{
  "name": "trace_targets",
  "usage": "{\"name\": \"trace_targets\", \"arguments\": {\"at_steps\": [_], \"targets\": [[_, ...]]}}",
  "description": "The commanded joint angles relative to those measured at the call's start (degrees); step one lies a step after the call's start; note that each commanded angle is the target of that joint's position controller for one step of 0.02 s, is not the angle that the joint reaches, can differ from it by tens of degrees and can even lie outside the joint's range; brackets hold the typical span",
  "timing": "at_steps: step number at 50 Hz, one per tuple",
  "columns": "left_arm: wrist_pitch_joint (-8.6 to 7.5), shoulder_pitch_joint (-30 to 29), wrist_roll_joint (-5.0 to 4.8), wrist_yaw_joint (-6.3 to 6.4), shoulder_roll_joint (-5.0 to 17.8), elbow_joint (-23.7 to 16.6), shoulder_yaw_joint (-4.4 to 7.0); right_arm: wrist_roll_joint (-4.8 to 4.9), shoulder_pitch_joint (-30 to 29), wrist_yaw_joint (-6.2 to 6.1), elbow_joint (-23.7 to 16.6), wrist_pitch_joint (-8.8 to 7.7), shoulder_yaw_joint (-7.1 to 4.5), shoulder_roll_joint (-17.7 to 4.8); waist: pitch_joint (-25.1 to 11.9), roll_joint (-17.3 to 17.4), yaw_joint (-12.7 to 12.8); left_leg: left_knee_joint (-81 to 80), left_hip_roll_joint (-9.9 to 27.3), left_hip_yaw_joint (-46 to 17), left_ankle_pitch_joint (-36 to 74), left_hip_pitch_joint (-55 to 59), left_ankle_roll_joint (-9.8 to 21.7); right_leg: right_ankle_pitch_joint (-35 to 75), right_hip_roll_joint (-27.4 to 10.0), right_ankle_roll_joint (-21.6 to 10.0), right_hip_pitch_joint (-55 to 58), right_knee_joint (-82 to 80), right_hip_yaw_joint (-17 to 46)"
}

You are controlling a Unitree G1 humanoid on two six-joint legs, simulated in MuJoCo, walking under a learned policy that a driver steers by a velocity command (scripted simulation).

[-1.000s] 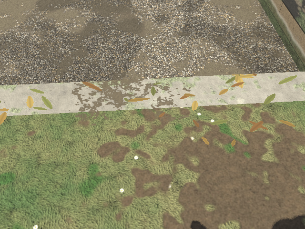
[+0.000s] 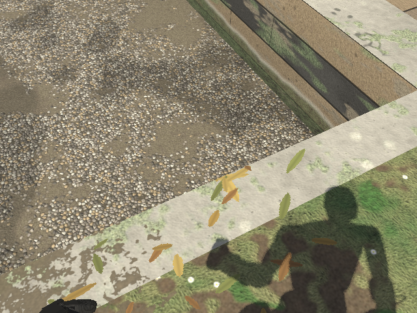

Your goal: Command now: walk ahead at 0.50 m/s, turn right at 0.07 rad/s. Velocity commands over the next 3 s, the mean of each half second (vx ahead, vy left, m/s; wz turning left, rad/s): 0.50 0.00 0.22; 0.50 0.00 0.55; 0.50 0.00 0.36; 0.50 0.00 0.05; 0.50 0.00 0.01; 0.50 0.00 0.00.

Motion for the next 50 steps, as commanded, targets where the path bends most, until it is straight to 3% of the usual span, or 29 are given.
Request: {"name": "trace_targets", "arguments": {"at_steps": [1,3,5,6,7,8,9,10,11,12,16,19,23,25,27,29,31,32,33,34,35,36,37,38,39,40,43,47,50], "targets": [[-1.15,-6.2,-0.37,-0.71,3.5,-5.7,0.99,0.47,0.2,-0.35,-2.0,0.00,-2.33,-10.1,1.6,6.6,1.1,-2.9,15.5,-8.3,18.9,-1.1,8.6,1.1,1.6,-1.0,3.0,-4.0,-1.4],[-1.24,-5.7,-0.49,-1.01,4.1,-6.0,1.27,0.81,0.4,-0.81,-1.3,0.58,-2.65,-10.8,1.1,7.0,2.5,-0.3,17.1,-8.7,22.7,2.1,7.8,-2.4,2.2,-2.6,5.0,-6.4,-1.6],[-1.23,4.0,0.04,-0.55,7.3,-3.0,3.09,0.71,-1.1,-1.14,-1.3,1.16,-2.54,-10.8,-4.8,6.3,8.2,11.1,14.2,-5.3,36.8,0.7,5.8,-1.9,4.7,-5.3,20.2,-9.7,-4.0],[-1.05,13.3,0.65,0.23,10.3,-1.0,4.35,0.20,-1.5,-1.16,-2.3,0.90,-1.77,-9.0,-11.8,4.6,12.1,23.8,11.4,-3.7,31.8,-7.5,3.7,0.4,-0.4,-8.1,35.9,-7.8,0.9],[-0.39,20.0,1.42,0.83,16.1,-0.4,5.69,-0.76,3.8,-0.89,-3.7,-0.15,0.12,-3.2,-20.8,-8.1,12.2,45.9,3.3,-0.1,5.1,-28.9,-0.6,-2.4,-15.5,-15.6,58.0,-8.1,22.1],[0.34,22.5,0.50,0.51,13.2,1.1,4.94,0.62,4.2,-0.60,-3.1,-1.10,0.17,-3.9,-25.0,-12.5,12.9,55.7,0.7,-6.6,-20.2,-38.0,-1.1,-13.7,-19.3,-18.9,59.3,-15.9,36.8],[0.50,19.0,0.24,0.55,9.9,1.2,3.83,2.18,-0.3,-0.42,-4.0,-1.35,-1.46,-9.0,-14.5,-6.8,12.8,59.8,3.9,-7.7,-18.0,-43.2,-0.6,-20.9,-17.4,-16.3,51.4,-18.1,30.7],[0.49,14.9,0.31,0.60,7.9,0.8,3.14,2.31,-4.2,-0.45,-5.2,-1.26,-1.61,-9.0,-8.3,-4.4,11.4,58.9,6.4,-6.0,-13.1,-43.6,-0.3,-21.8,-15.2,-14.3,43.5,-19.9,23.7],[0.22,11.2,0.54,0.39,6.1,0.7,2.59,1.43,-5.6,-0.62,-5.4,-0.95,-1.82,-8.2,-4.0,-2.5,9.7,55.7,8.1,-5.8,-8.9,-41.8,-0.4,-19.5,-12.9,-13.2,36.1,-22.7,18.5],[-0.35,8.7,0.90,0.38,5.0,0.8,2.36,1.03,-4.8,-0.93,-5.1,-0.28,-2.12,-7.5,-2.0,-3.8,7.6,53.0,9.7,-6.5,-5.6,-38.2,-0.6,-15.8,-11.1,-12.2,30.4,-24.8,14.3],[-2.71,7.9,1.68,0.61,4.9,3.4,2.91,0.43,-3.5,-1.73,-4.6,2.33,-1.85,-4.2,-0.4,-1.6,5.2,49.8,9.8,-8.0,3.7,-35.8,-2.3,-0.9,-9.8,-12.4,24.6,-28.6,3.1],[-3.06,9.8,2.04,1.25,5.7,5.9,3.18,-0.03,-6.1,-1.60,-5.4,2.45,-1.87,-3.2,0.1,-0.3,5.6,41.3,9.0,-8.5,12.9,-38.3,-2.3,8.5,-9.2,-11.3,27.3,-26.8,-3.0],[-2.04,11.7,1.48,2.53,6.8,7.5,3.41,-0.74,-13.7,-0.17,-8.2,2.50,-0.87,-0.7,2.5,0.1,8.0,29.2,7.8,-2.7,21.9,-35.3,-1.1,12.2,-8.6,-9.2,27.7,-24.3,-9.3],[-1.01,13.7,1.38,2.59,7.2,8.8,3.40,-0.68,-15.8,0.55,-9.5,2.94,-0.57,-0.2,3.8,-0.2,8.8,26.7,7.3,-0.9,20.3,-35.2,0.0,14.9,-9.4,-9.1,29.7,-21.5,-10.7],[0.34,15.2,0.31,2.74,8.1,9.5,3.63,-0.53,-17.4,0.98,-11.5,3.60,-0.63,-0.5,4.4,-1.4,9.0,25.9,6.5,0.9,13.5,-36.0,1.3,19.9,-11.1,-9.2,33.3,-18.3,-10.9],[1.28,14.7,-0.78,3.01,10.0,9.2,4.25,-0.46,-15.9,0.87,-12.5,4.40,-1.21,-1.5,1.3,-2.4,7.5,25.3,3.5,4.3,6.5,-31.7,3.3,34.1,-11.4,-8.5,36.0,-11.0,-12.2],[1.79,11.0,-1.95,3.18,10.9,8.7,4.02,-0.46,-3.1,0.21,-10.7,5.11,-3.51,-5.3,-6.5,-1.8,-0.2,20.4,-0.8,6.1,9.3,-12.4,6.9,41.1,-8.5,-5.4,31.8,6.4,-14.1],[1.22,10.2,-0.75,3.24,10.1,7.5,3.64,-0.11,5.7,-1.09,-9.1,5.54,-5.64,-11.6,-11.6,5.8,-3.7,17.0,6.1,-6.2,22.9,2.8,11.3,20.7,-3.6,-1.9,19.9,27.0,-15.0],[-0.42,18.1,1.57,2.02,2.3,5.4,1.11,0.61,3.0,-1.37,-9.8,5.30,-5.63,-16.5,-19.3,20.0,4.5,13.1,19.9,-35.4,26.0,20.1,23.1,-34.1,8.1,1.7,-0.4,49.1,-6.4],[-1.72,15.9,-0.42,1.12,6.9,5.3,2.05,0.04,4.4,-0.52,-10.5,5.01,-4.81,-12.3,-26.0,13.5,0.4,5.2,22.7,-43.0,7.0,18.8,24.2,-32.2,6.7,0.9,-5.0,51.9,5.4],[-1.90,11.0,-2.25,0.94,8.5,4.7,2.56,-0.40,1.5,-0.55,-11.1,4.84,-3.73,-7.8,-15.0,9.6,0.6,3.8,20.5,-37.0,-0.5,11.8,20.5,-29.9,4.9,-0.3,-9.3,49.9,3.8],[-1.79,9.1,-1.77,1.54,7.7,4.4,2.45,-0.66,-1.0,-0.76,-10.9,4.77,-2.98,-5.2,-7.3,3.6,2.8,3.1,18.0,-31.4,-4.2,2.6,17.7,-26.8,2.6,-0.9,-10.0,45.1,3.0],[-1.34,7.8,-0.31,2.43,7.9,4.1,2.64,-1.12,-5.0,-1.07,-12.5,4.47,-2.43,-3.4,-4.8,4.1,4.5,2.7,15.0,-27.3,-3.5,-4.4,15.8,-23.0,1.0,-0.8,-7.1,39.8,3.2],[-0.49,8.8,0.19,2.64,7.7,3.8,2.77,-1.98,-7.1,-1.34,-14.0,4.39,-2.26,-3.2,-3.3,5.0,6.6,2.4,12.4,-24.8,-0.9,-10.5,15.2,-19.8,0.6,-0.3,-3.3,37.0,3.6],[2.65,9.8,4.77,2.08,3.7,2.8,1.49,-2.98,-3.2,-2.54,-10.5,4.33,-3.44,-7.4,-6.5,5.3,7.7,3.8,11.5,-21.0,5.1,-10.4,13.4,-19.6,-0.5,0.5,-0.2,33.2,0.7],[4.35,9.6,4.70,2.21,3.8,2.5,1.52,-2.28,-1.8,-2.74,-10.5,3.58,-3.20,-6.7,-5.9,4.3,7.4,4.1,10.3,-20.1,10.8,-12.2,13.4,-18.1,-0.1,1.5,0.6,31.8,-0.4],[5.74,6.8,3.25,2.53,3.7,0.0,1.16,-1.45,-1.3,-2.60,-10.8,3.29,-2.78,-6.0,-4.2,6.3,7.2,3.6,8.7,-19.7,8.5,-16.6,13.8,-14.0,0.0,3.1,0.5,24.4,-1.2],[5.38,0.7,2.72,2.92,3.1,-2.8,0.37,-1.71,-1.2,-2.17,-12.6,4.18,-2.73,-6.2,-1.9,7.8,5.1,4.4,7.5,-22.2,0.3,-18.7,12.8,-7.3,0.9,3.1,1.2,13.9,-1.4],[4.06,-1.6,2.03,3.00,3.0,-3.4,0.32,-2.19,0.4,-2.21,-12.6,5.33,-2.95,-6.4,-1.6,8.9,3.0,9.7,7.7,-23.5,7.4,-16.8,12.5,-8.9,3.1,1.9,4.2,8.9,-2.0]]}}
